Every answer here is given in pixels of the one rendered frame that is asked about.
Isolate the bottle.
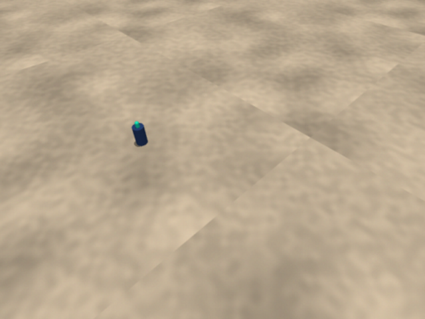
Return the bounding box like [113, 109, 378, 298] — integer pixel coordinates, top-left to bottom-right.
[131, 121, 148, 146]

